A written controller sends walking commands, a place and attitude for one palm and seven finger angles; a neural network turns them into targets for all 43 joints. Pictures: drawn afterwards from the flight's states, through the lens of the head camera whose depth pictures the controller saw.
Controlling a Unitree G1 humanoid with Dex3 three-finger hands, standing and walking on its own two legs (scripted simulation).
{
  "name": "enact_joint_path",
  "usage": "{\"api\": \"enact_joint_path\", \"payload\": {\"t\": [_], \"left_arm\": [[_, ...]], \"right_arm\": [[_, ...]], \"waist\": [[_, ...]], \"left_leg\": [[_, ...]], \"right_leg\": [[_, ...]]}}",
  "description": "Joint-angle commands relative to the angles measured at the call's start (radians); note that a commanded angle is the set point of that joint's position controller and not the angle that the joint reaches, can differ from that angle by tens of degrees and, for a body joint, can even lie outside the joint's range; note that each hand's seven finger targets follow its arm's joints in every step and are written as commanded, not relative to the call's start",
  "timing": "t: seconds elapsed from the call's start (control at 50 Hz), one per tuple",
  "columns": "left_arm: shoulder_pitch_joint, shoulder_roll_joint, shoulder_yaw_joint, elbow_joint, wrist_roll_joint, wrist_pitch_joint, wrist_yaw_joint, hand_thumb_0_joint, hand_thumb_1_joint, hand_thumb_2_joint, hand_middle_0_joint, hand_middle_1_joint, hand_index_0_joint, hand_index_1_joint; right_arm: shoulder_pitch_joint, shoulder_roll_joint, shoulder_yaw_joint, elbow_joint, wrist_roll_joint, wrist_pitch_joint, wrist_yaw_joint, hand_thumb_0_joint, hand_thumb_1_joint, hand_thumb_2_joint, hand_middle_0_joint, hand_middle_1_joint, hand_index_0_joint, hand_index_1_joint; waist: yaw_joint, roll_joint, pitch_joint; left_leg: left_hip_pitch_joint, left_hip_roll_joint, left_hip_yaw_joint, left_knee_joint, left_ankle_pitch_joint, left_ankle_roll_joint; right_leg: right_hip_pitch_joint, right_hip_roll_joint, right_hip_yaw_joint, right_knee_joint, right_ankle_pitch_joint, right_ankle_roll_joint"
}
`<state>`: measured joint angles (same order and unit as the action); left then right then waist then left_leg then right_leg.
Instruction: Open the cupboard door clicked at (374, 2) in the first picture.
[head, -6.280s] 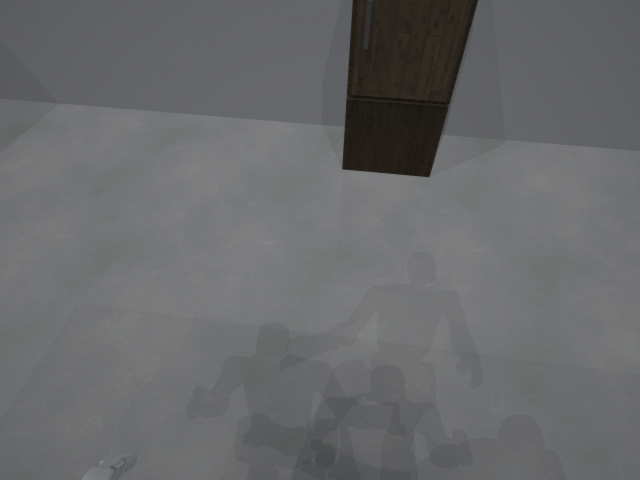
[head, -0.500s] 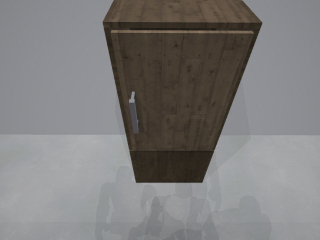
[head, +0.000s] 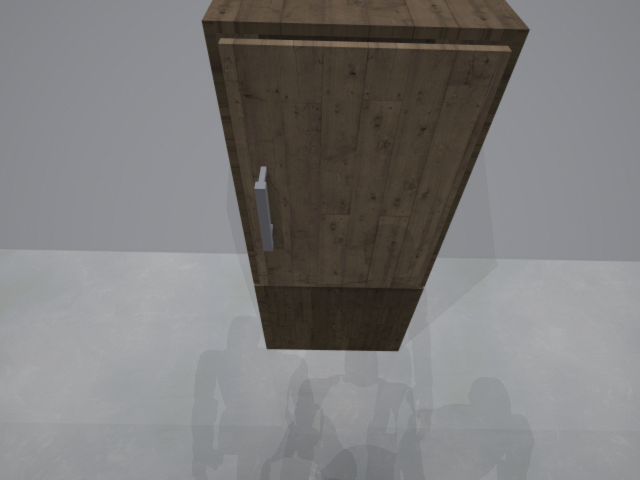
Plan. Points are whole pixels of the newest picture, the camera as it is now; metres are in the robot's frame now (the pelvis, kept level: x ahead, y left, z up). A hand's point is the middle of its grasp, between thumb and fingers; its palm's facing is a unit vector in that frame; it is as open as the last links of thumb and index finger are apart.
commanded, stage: look again from close up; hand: left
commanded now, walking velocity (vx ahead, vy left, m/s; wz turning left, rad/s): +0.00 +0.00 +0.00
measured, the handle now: (265, 211) +0.57 +0.13 -0.05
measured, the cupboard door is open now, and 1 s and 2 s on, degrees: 0 0 0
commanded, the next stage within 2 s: shuffle to correct the standing spot in 0.46 s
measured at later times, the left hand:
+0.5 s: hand out of the picture +0.04 +0.19 -0.17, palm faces +0.01 -0.98 -0.22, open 7.4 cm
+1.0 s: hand out of the picture +0.02 +0.13 -0.18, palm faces +0.05 -0.98 -0.19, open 7.4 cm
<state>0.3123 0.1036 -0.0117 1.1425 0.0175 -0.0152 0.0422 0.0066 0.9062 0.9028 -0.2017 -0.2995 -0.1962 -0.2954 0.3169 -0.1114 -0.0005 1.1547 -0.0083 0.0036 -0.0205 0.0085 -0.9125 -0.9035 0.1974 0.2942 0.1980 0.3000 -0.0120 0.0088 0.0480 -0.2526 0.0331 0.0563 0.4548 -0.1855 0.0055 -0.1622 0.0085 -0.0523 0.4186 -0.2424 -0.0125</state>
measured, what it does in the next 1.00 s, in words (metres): lifts its left foot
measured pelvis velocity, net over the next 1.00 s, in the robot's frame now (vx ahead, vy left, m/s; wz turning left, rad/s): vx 0.04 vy -0.05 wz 0.02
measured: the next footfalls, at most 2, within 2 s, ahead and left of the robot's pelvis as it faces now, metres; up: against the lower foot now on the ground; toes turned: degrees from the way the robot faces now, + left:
left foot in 1.18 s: +0.11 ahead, +0.06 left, +0.00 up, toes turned +0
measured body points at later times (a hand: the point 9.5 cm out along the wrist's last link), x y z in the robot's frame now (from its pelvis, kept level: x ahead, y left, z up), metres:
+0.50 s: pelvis +0.02 +0.01 +0.00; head +0.02 +0.00 +0.45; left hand +0.04 +0.24 -0.16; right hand +0.04 -0.22 -0.16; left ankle +0.03 +0.11 -0.74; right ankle -0.01 -0.11 -0.74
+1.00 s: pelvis +0.04 -0.05 -0.01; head +0.07 -0.04 +0.44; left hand +0.02 +0.18 -0.17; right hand +0.06 -0.28 -0.16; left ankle +0.01 +0.08 -0.70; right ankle -0.01 -0.11 -0.74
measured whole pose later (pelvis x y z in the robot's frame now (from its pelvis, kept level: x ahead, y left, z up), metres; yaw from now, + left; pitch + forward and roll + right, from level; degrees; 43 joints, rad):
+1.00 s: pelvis +0.04 -0.05 -0.01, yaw +1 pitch +2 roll +0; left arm 0.35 0.16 0.04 1.02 0.04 0.01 0.01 0.01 0.91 0.90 -0.20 -0.30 -0.20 -0.30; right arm 0.26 -0.17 -0.03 1.08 -0.02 0.02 -0.05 0.01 -0.91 -0.90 0.20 0.29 0.20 0.30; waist 0.01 -0.01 0.02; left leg -0.42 0.06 0.04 0.90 -0.49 0.01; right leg -0.21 0.05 -0.09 0.53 -0.36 -0.09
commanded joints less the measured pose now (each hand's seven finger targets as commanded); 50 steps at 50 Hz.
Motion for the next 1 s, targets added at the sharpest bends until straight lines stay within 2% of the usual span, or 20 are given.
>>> {"api": "enact_joint_path", "payload": {"t": [0.0,0.04,0.08,0.1,0.18,0.32,0.38,0.54,0.6,0.64,0.68,0.74,0.8,0.84,0.86,0.88,0.9,0.92,0.94,0.98], "left_arm": [[0.027,0.154,0.028,-0.081,0.003,-0.039,0.013,0.0,0.9,0.9,-0.2,-0.3,-0.2,-0.3],[0.051,0.131,0.022,-0.077,-0.002,-0.036,0.009,0.0,0.9,0.9,-0.2,-0.3,-0.2,-0.3],[0.05,0.114,0.019,-0.08,-0.002,-0.028,0.006,0.0,0.9,0.9,-0.2,-0.3,-0.2,-0.3],[0.052,0.115,0.02,-0.081,0.001,-0.027,0.005,0.0,0.9,0.9,-0.2,-0.3,-0.2,-0.3],[0.047,0.123,0.022,-0.091,0.001,-0.02,0.004,0.0,0.9,0.9,-0.2,-0.3,-0.2,-0.3],[0.036,0.168,0.031,-0.107,-0.001,-0.018,0.0,0.0,0.9,0.9,-0.2,-0.3,-0.2,-0.3],[0.023,0.179,0.031,-0.112,-0.001,-0.015,-0.003,0.0,0.9,0.9,-0.2,-0.3,-0.2,-0.3],[0.004,0.21,0.033,-0.114,-0.001,-0.016,-0.007,0.0,0.9,0.9,-0.2,-0.3,-0.2,-0.3],[0.035,0.164,0.024,-0.092,0.0,-0.004,-0.009,0.0,0.9,0.9,-0.2,-0.3,-0.2,-0.3],[0.036,0.166,0.029,-0.099,0.005,0.01,-0.016,0.0,0.9,0.9,-0.2,-0.3,-0.2,-0.3],[0.042,0.162,0.035,-0.111,0.01,0.02,-0.023,0.0,0.9,0.9,-0.2,-0.3,-0.2,-0.3],[0.054,0.154,0.044,-0.13,0.016,0.028,-0.032,0.0,0.9,0.9,-0.2,-0.3,-0.2,-0.3],[0.071,0.148,0.053,-0.142,0.017,0.031,-0.041,0.0,0.9,0.9,-0.2,-0.3,-0.2,-0.3],[0.111,0.158,0.062,-0.143,0.016,0.029,-0.043,0.0,0.9,0.9,-0.2,-0.3,-0.2,-0.3],[0.134,0.181,0.07,-0.14,0.018,0.028,-0.041,0.0,0.9,0.9,-0.2,-0.3,-0.2,-0.3],[0.159,0.22,0.079,-0.134,0.022,0.027,-0.035,0.0,0.9,0.9,-0.2,-0.3,-0.2,-0.3],[0.192,0.223,0.081,-0.129,0.023,0.026,-0.03,0.0,0.9,0.9,-0.2,-0.3,-0.2,-0.3],[0.187,0.206,0.076,-0.133,0.025,0.026,-0.024,0.0,0.9,0.9,-0.2,-0.3,-0.2,-0.3],[0.166,0.178,0.071,-0.14,0.023,0.023,-0.02,0.0,0.9,0.9,-0.2,-0.3,-0.2,-0.3],[0.154,0.164,0.062,-0.135,0.017,0.005,-0.011,0.0,0.9,0.9,-0.2,-0.3,-0.2,-0.3]], "right_arm": [[0.074,-0.09,-0.011,-0.098,-0.016,-0.032,0.01,0.0,-0.9,-0.9,0.2,0.3,0.2,0.3],[0.065,-0.094,-0.01,-0.111,-0.01,-0.038,0.005,0.0,-0.9,-0.9,0.2,0.3,0.2,0.3],[0.058,-0.106,-0.011,-0.127,-0.008,-0.038,0.001,0.0,-0.9,-0.9,0.2,0.3,0.2,0.3],[0.05,-0.11,-0.012,-0.132,-0.009,-0.04,0.0,0.0,-0.9,-0.9,0.2,0.3,0.2,0.3],[0.034,-0.135,-0.012,-0.131,-0.007,-0.04,-0.002,0.0,-0.9,-0.9,0.2,0.3,0.2,0.3],[0.003,-0.164,-0.012,-0.126,-0.006,-0.048,-0.004,0.0,-0.9,-0.9,0.2,0.3,0.2,0.3],[-0.017,-0.17,-0.012,-0.123,-0.006,-0.045,-0.003,0.0,-0.9,-0.9,0.2,0.3,0.2,0.3],[-0.05,-0.189,-0.013,-0.113,-0.004,-0.047,-0.004,0.0,-0.9,-0.9,0.2,0.3,0.2,0.3],[-0.041,-0.154,-0.008,-0.097,-0.008,-0.039,-0.007,0.0,-0.9,-0.9,0.2,0.3,0.2,0.3],[-0.034,-0.175,-0.018,-0.098,-0.012,-0.031,-0.011,0.0,-0.9,-0.9,0.2,0.3,0.2,0.3],[-0.028,-0.203,-0.03,-0.103,-0.016,-0.025,-0.016,0.0,-0.9,-0.9,0.2,0.3,0.2,0.3],[-0.013,-0.231,-0.05,-0.116,-0.018,-0.021,-0.028,0.0,-0.9,-0.9,0.2,0.3,0.2,0.3],[-0.014,-0.237,-0.06,-0.129,-0.021,-0.019,-0.035,0.0,-0.9,-0.9,0.2,0.3,0.2,0.3],[-0.036,-0.221,-0.061,-0.144,-0.02,-0.019,-0.035,0.0,-0.9,-0.9,0.2,0.3,0.2,0.3],[-0.051,-0.191,-0.056,-0.153,-0.017,-0.02,-0.035,0.0,-0.9,-0.9,0.2,0.3,0.2,0.3],[-0.068,-0.142,-0.044,-0.169,-0.015,-0.02,-0.033,0.0,-0.9,-0.9,0.2,0.3,0.2,0.3],[-0.122,-0.119,-0.039,-0.188,-0.016,-0.017,-0.034,0.0,-0.9,-0.9,0.2,0.3,0.2,0.3],[-0.129,-0.128,-0.041,-0.192,-0.015,-0.016,-0.036,0.0,-0.9,-0.9,0.2,0.3,0.2,0.3],[-0.122,-0.122,-0.041,-0.182,-0.015,-0.014,-0.034,0.0,-0.9,-0.9,0.2,0.3,0.2,0.3],[-0.113,-0.093,-0.03,-0.168,-0.01,-0.018,-0.024,0.0,-0.9,-0.9,0.2,0.3,0.2,0.3]], "waist": [[-0.026,0.093,-0.037],[-0.013,0.082,-0.052],[-0.005,0.013,-0.012],[0.0,0.018,0.0],[0.006,-0.038,0.057],[0.017,-0.024,0.002],[0.017,-0.021,0.011],[0.018,0.0,-0.036],[0.016,-0.013,-0.028],[0.011,0.013,0.002],[0.007,0.049,0.013],[0.004,0.101,0.002],[0.012,0.103,-0.015],[0.031,0.042,-0.044],[0.042,-0.066,-0.053],[0.052,-0.226,-0.049],[0.083,-0.268,-0.036],[0.076,-0.219,-0.022],[0.061,-0.143,-0.01],[0.045,-0.044,-0.032]], "left_leg": [[0.018,0.043,-0.086,0.035,-0.005,0.006],[0.003,0.057,-0.108,0.005,0.017,0.022],[-0.04,0.063,-0.127,-0.026,-0.023,0.033],[-0.045,0.064,-0.128,-0.036,-0.009,0.037],[-0.057,0.064,-0.132,-0.072,-0.035,0.041],[-0.003,0.064,-0.111,-0.069,0.062,0.044],[0.003,0.063,-0.105,-0.072,0.047,0.04],[0.042,0.067,-0.098,-0.06,0.113,0.037],[0.051,0.083,-0.101,-0.06,0.06,0.039],[0.026,0.107,-0.122,-0.075,-0.005,0.049],[0.023,0.151,-0.174,-0.109,-0.06,0.072],[0.053,0.218,-0.242,-0.115,-0.01,0.116],[0.025,0.236,-0.24,-0.075,0.05,0.129],[-0.067,0.179,-0.144,0.023,0.05,0.09],[-0.152,0.109,-0.051,0.13,-0.016,0.056],[-0.253,0.009,0.058,0.274,-0.188,0.017],[-0.312,-0.02,0.048,0.432,-0.388,0.01],[-0.348,-0.005,0.0,0.545,-0.412,0.013],[-0.352,0.009,-0.007,0.596,-0.372,0.009],[-0.325,0.01,0.003,0.549,-0.318,-0.007]], "right_leg": [[-0.123,-0.138,0.113,-0.047,-0.1,-0.06],[-0.089,-0.108,0.097,-0.009,-0.057,-0.051],[-0.09,-0.093,0.083,0.005,-0.071,-0.044],[-0.09,-0.093,0.079,0.013,-0.053,-0.042],[-0.108,-0.091,0.08,0.01,-0.051,-0.032],[-0.06,-0.106,0.084,0.008,0.039,-0.027],[-0.068,-0.11,0.088,-0.007,0.028,-0.027],[-0.034,-0.119,0.095,-0.013,0.105,-0.027],[-0.054,-0.1,0.071,-0.008,0.038,-0.019],[-0.09,-0.081,0.049,0.022,-0.025,-0.02],[-0.126,-0.057,0.024,0.069,-0.063,-0.02],[-0.187,-0.036,0.003,0.138,-0.092,-0.017],[-0.164,-0.031,0.01,0.126,-0.095,-0.023],[-0.054,-0.057,0.058,0.049,-0.014,-0.038],[0.017,-0.115,0.14,-0.01,0.04,-0.063],[0.075,-0.218,0.263,-0.084,0.151,-0.112],[0.079,-0.287,0.32,-0.112,0.346,-0.179],[0.084,-0.296,0.305,-0.094,0.494,-0.22],[0.081,-0.277,0.266,-0.075,0.58,-0.238],[0.12,-0.251,0.213,-0.024,0.742,-0.231]]}}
